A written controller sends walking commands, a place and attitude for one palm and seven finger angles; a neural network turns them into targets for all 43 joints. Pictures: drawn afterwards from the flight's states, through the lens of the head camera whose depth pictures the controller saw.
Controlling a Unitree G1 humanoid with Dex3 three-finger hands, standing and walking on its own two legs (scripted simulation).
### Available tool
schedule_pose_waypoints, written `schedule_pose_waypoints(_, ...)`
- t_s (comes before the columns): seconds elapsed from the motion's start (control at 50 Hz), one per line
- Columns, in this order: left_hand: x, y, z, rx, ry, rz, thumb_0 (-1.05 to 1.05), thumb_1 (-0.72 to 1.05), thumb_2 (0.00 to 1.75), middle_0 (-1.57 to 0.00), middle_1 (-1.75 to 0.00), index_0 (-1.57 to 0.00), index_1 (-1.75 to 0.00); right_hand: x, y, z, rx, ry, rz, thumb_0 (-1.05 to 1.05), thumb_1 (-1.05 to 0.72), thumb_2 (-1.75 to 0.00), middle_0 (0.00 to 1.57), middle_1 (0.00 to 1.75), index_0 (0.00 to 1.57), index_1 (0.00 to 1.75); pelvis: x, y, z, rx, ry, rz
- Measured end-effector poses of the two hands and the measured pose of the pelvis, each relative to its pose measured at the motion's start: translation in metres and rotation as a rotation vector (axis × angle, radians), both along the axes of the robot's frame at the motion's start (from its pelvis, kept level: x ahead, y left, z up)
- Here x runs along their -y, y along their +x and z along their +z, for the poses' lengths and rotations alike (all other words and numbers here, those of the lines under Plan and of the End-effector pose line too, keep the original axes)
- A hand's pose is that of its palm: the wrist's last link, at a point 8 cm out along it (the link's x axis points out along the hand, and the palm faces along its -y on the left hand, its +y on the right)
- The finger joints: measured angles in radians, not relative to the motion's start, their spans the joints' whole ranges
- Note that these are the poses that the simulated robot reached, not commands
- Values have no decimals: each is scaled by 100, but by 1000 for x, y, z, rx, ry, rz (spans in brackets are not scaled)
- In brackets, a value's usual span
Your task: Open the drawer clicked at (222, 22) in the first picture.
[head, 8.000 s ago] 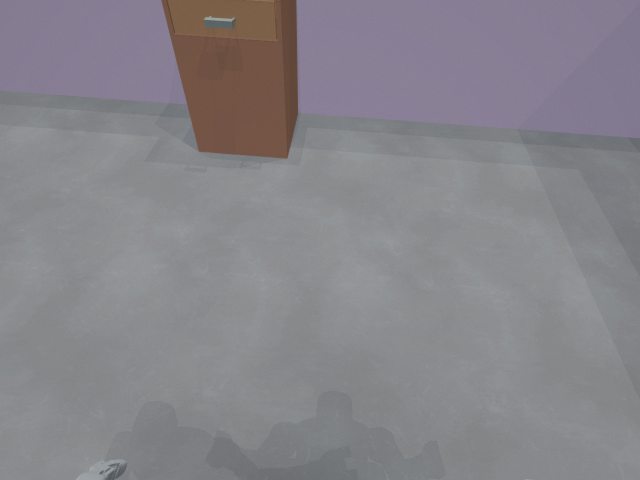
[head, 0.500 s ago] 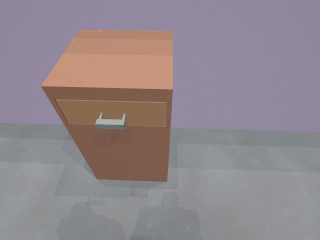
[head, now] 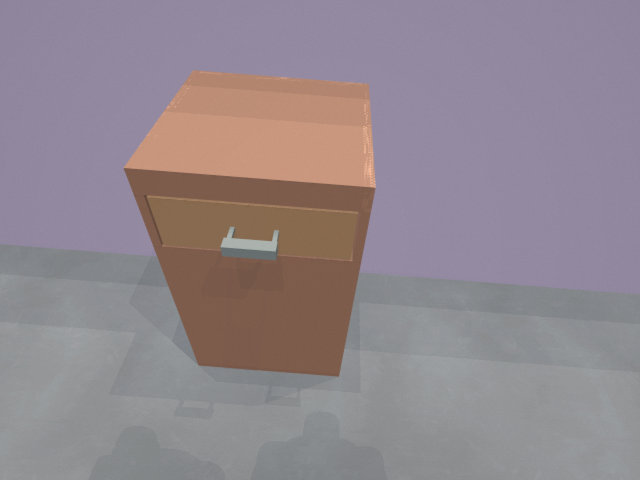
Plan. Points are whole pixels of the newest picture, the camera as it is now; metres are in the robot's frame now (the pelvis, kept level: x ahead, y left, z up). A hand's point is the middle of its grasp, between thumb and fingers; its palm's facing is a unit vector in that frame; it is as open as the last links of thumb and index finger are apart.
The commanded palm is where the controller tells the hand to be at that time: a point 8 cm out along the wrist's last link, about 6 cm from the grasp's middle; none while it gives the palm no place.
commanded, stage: shuffle to correct the standing spot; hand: left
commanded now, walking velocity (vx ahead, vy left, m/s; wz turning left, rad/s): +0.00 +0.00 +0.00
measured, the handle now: (251, 240) +0.58 +0.17 -0.11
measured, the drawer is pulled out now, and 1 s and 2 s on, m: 0.00 0.00 0.00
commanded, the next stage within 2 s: come to a stop and stand still in 0.32 s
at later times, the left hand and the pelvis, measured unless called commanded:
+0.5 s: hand out of the picture -0.05 +0.13 -0.18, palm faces +0.09 -0.99 -0.12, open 7.3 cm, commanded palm none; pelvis +0.03 -0.01 -0.01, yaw +1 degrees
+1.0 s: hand out of the picture +0.03 +0.15 -0.17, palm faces +0.03 -0.98 -0.21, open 7.3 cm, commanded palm none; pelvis +0.01 -0.03 +0.00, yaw +0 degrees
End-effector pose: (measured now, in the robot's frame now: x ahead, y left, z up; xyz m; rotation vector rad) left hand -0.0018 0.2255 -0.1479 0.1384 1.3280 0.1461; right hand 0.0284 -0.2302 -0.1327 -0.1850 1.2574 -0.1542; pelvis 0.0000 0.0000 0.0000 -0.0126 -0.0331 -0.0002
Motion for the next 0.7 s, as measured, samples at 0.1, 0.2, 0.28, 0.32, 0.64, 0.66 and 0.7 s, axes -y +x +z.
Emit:
schedule_pose_waypoints(0.1, -4, -17, 1, -36, -1, 3, 0, 91, 90, -19, -30, -20, -30, -7, -18, -2, -43, 11, -5, 0, -92, -90, 20, 30, 20, 30, -4, -4, 1, -2, 3, 1)
schedule_pose_waypoints(0.2, -1, -33, 1, -86, -11, 4, 0, 91, 90, -19, -30, -20, -30, -8, -37, -5, -96, 24, -29, 0, -91, -90, 20, 30, 20, 30, -3, -3, 0, -11, 6, -2)
schedule_pose_waypoints(0.28, 8, -43, 1, -116, -19, 17, 0, 91, 90, -19, -30, -20, -30, -3, -46, -8, -131, 30, -47, 0, -91, -90, 20, 30, 20, 30, 3, 1, -1, -18, 8, -3)
schedule_pose_waypoints(0.32, 15, -46, 1, -127, -23, 27, 0, 91, 90, -19, -30, -20, -30, 1, -48, -10, -142, 34, -54, 0, -91, -90, 20, 30, 20, 30, 8, 4, -2, -20, 9, -3)
schedule_pose_waypoints(0.64, 52, -16, -9, -173, -87, 70, 0, 91, 90, -20, -30, -20, -30, 3, 17, -8, -98, -4, -41, 2, -94, -90, 20, 30, 20, 30, 13, 47, -3, -20, 10, -4)
schedule_pose_waypoints(0.66, 53, -10, -7, -159, -85, 66, 0, 91, 90, -20, -30, -20, -30, 4, 19, -8, -99, -5, -43, 2, -94, -90, 20, 30, 20, 30, 13, 47, -2, -23, 11, -5)
schedule_pose_waypoints(0.7, 53, 3, -5, -129, -78, 55, 0, 91, 90, -20, -30, -20, -30, 7, 21, -7, -95, -4, -49, 2, -95, -90, 20, 30, 20, 30, 15, 44, 0, -27, 14, -7)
